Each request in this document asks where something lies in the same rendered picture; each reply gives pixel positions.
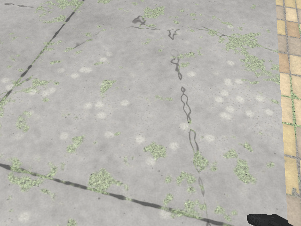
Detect robot right hand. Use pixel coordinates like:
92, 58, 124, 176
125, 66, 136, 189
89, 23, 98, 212
246, 214, 293, 226

